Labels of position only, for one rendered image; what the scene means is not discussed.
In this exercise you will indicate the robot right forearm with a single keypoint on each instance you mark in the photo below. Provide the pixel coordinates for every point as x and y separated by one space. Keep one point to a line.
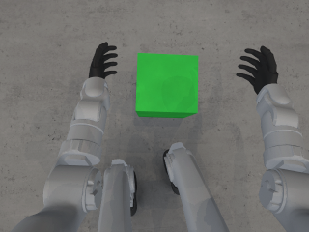
284 146

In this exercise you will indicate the robot left forearm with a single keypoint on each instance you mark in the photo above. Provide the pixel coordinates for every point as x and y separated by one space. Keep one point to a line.
83 144

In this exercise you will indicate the left robot upper arm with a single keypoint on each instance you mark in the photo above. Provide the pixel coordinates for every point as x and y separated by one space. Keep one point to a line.
71 192

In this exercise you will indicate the right robot upper arm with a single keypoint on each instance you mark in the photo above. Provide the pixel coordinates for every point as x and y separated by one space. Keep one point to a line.
286 194

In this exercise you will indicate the left robot foot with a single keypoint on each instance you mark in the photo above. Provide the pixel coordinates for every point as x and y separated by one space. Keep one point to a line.
134 208

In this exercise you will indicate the robot right hand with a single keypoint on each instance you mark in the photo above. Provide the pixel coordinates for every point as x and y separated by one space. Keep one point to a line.
266 72

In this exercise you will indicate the carton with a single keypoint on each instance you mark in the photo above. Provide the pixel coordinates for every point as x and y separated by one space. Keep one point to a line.
166 85

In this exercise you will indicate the robot left hand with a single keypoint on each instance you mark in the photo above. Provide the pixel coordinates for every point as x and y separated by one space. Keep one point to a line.
97 68

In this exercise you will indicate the robot foot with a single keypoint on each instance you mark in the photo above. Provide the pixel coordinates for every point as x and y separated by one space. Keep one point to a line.
134 208
175 189

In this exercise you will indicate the right robot foot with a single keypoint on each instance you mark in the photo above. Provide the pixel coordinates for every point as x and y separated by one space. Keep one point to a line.
175 189

